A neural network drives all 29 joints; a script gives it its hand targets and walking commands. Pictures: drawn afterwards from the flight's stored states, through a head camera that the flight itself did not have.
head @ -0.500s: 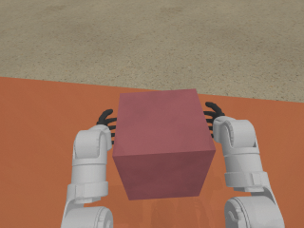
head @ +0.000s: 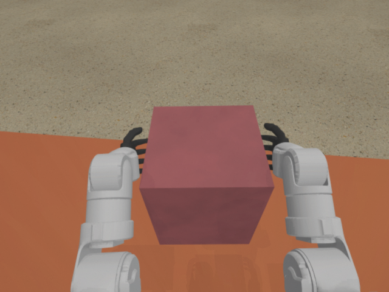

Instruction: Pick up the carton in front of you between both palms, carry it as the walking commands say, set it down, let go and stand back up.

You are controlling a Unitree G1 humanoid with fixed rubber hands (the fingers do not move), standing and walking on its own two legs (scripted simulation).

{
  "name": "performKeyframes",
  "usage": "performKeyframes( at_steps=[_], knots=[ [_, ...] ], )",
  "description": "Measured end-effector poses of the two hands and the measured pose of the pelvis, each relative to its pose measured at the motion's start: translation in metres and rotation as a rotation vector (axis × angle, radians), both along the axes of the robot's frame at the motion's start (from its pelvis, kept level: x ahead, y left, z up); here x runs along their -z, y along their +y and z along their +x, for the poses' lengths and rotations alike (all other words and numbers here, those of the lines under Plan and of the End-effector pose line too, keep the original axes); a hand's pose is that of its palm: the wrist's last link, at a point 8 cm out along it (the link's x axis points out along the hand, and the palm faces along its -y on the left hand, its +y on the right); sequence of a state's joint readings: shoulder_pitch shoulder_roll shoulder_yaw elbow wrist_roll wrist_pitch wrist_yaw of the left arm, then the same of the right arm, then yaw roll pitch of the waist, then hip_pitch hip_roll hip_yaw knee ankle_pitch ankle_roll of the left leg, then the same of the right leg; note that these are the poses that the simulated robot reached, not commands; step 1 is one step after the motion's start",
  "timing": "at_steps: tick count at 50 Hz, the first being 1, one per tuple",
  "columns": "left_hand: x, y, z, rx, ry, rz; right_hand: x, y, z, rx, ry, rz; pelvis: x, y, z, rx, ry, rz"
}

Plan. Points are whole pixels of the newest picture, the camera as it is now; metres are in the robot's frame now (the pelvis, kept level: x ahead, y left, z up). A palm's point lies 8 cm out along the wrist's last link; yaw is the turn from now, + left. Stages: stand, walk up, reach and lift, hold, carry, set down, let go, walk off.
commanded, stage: carry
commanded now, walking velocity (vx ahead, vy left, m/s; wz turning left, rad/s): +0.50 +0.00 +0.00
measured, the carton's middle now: (203, 178) +0.35 +0.00 +0.04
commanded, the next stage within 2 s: none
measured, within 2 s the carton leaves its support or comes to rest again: neither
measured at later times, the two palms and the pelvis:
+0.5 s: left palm (155, 91) +0.64 +0.12 +0.07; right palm (256, 86) +0.65 -0.18 +0.07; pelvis +0.30 -0.03 -0.03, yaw +1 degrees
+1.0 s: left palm (151, 44) +0.95 +0.16 +0.07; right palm (230, 39) +0.95 -0.14 +0.08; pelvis +0.60 +0.00 -0.06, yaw -1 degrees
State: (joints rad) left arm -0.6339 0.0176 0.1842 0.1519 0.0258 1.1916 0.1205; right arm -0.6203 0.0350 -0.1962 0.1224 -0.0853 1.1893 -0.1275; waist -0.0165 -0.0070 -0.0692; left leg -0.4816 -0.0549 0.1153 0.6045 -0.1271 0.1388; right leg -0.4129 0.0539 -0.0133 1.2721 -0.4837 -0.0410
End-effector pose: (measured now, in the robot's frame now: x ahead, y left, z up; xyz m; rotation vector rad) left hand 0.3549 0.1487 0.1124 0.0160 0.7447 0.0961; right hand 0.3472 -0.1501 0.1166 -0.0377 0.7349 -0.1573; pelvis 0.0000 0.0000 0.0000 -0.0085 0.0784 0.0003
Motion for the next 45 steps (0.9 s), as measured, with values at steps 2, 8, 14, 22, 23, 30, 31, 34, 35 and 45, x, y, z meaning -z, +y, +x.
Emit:
performKeyframes(
  at_steps=[2,8,14,22,23,30,31,34,35,45],
  knots=[
    [0.005,-0.004,0.02,0.018,0.033,0.005,0.006,-0.004,0.015,0.019,0.033,0.006,-0.004,0.004,0.019,0.001,0.004,-0.006],
    [0.004,-0.009,0.086,0.021,0.016,-0.008,0.003,-0.009,0.077,0.046,0.015,0.02,-0.012,0.007,0.078,0.001,0.018,-0.015],
    [-0.005,-0.013,0.157,-0.011,-0.045,-0.023,-0.008,-0.013,0.156,0.034,-0.046,0.029,-0.01,-0.003,0.152,-0.012,0.026,-0.006],
    [0.019,-0.029,0.263,-0.04,-0.048,0.033,0.027,-0.029,0.276,-0.025,-0.047,0.044,0.03,-0.025,0.271,-0.027,-0.003,0.012],
    [0.026,-0.028,0.272,-0.045,-0.028,0.044,0.035,-0.029,0.288,-0.036,-0.027,0.047,0.032,-0.027,0.281,-0.025,-0.005,0.008],
    [0.052,-0.019,0.32,-0.1,0.072,0.038,0.058,-0.018,0.355,-0.096,0.072,0.038,0.021,-0.042,0.345,-0.025,0.0,0.027],
    [0.051,-0.018,0.33,-0.106,0.066,0.036,0.057,-0.017,0.366,-0.097,0.066,0.041,0.02,-0.043,0.355,-0.025,0.003,0.028],
    [0.044,-0.016,0.363,-0.119,0.035,0.029,0.052,-0.015,0.399,-0.092,0.035,0.053,0.016,-0.043,0.385,-0.024,0.011,0.032],
    [0.041,-0.015,0.375,-0.12,0.022,0.027,0.049,-0.015,0.41,-0.089,0.023,0.056,0.016,-0.042,0.396,-0.022,0.013,0.033],
    [0.017,0.003,0.516,-0.093,-0.089,0.019,0.025,0.002,0.54,-0.059,-0.089,0.054,0.031,-0.018,0.53,0.0,0.014,0.009]
  ],
)
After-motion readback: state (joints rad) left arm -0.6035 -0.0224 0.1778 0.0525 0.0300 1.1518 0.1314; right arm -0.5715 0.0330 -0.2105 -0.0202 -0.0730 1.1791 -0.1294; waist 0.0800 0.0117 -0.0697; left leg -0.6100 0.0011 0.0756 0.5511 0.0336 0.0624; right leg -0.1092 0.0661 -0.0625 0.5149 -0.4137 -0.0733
